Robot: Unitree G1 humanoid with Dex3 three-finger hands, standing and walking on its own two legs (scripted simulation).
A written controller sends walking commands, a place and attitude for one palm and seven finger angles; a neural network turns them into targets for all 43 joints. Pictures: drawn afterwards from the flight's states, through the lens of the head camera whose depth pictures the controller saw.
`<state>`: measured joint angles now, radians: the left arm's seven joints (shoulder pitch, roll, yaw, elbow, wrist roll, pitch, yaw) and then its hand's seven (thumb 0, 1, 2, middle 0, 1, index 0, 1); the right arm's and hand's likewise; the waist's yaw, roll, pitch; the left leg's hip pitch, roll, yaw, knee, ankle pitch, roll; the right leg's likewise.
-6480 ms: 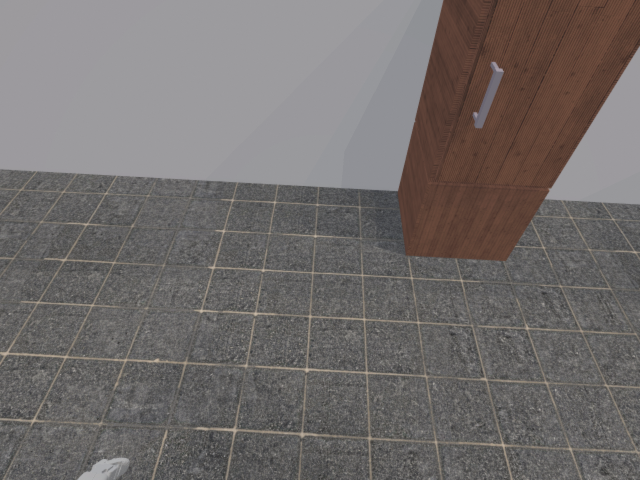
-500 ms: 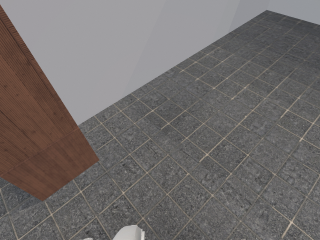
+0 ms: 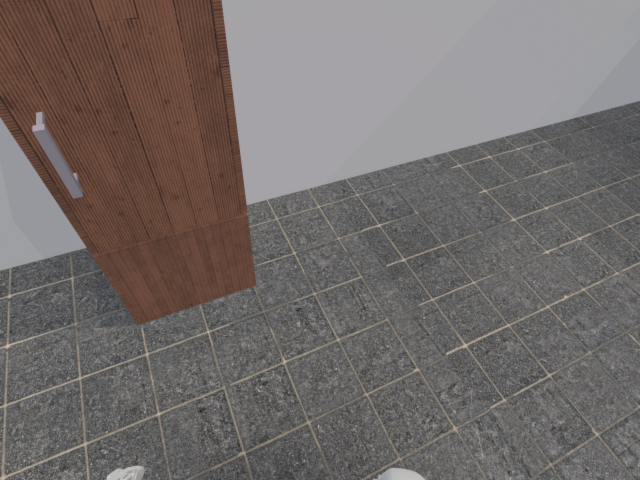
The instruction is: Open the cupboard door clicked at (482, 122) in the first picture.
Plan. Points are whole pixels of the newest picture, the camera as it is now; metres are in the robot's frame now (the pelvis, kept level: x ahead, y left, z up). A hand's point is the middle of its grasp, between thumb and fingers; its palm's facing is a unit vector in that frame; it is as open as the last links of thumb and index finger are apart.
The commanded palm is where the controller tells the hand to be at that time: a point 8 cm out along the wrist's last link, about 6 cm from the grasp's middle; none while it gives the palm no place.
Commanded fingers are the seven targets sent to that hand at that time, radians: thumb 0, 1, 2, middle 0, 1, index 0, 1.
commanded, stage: turn to face it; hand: left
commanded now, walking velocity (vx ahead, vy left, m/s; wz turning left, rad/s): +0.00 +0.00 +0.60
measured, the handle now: (59, 157) +0.64 +0.53 -0.03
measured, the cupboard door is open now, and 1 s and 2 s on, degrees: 0 0 0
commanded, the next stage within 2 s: take the last steps up to it in 0.52 s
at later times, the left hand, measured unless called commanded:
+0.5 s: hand out of the picture -0.02 +0.16 -0.15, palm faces +0.30 -0.92 -0.27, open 7.4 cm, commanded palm none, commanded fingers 0.00 0.90 0.90 -0.20 -0.30 -0.20 -0.30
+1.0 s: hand out of the picture -0.09 +0.20 -0.17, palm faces +0.38 -0.90 -0.19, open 7.4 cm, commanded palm none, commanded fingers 0.00 0.90 0.90 -0.20 -0.30 -0.20 -0.30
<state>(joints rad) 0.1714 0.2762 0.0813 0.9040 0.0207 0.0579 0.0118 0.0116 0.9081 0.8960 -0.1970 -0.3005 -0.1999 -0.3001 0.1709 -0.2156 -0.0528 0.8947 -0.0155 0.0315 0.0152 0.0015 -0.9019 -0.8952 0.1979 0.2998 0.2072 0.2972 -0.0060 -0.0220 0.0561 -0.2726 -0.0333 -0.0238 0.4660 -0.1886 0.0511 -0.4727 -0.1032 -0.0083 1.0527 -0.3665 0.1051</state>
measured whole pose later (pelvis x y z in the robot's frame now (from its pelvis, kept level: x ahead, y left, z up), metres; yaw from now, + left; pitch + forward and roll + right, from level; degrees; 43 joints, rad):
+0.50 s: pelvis -0.03 -0.05 +0.00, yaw +17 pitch -2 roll +2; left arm 0.24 0.17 0.03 0.91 0.03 0.01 0.02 0.01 0.90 0.90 -0.20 -0.30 -0.21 -0.30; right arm 0.23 -0.27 -0.10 0.97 -0.02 0.09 0.03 0.00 -0.91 -0.90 0.19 0.30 0.20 0.30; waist -0.02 0.03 0.06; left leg -0.44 0.03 -0.02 1.04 -0.40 -0.07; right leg -0.20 -0.11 -0.17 0.50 -0.27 0.00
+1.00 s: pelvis -0.04 +0.01 +0.01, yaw +21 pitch -2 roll -1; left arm 0.28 0.22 0.05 1.06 0.03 0.03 -0.01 0.01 0.91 0.90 -0.20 -0.30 -0.20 -0.30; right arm 0.33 -0.16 -0.04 1.03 -0.02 -0.03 -0.02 -0.01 -0.93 -0.90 0.20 0.30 0.21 0.30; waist 0.00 -0.03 -0.01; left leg -0.07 -0.02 0.05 0.31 -0.22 0.05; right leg -0.46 -0.10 -0.05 0.97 -0.29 0.06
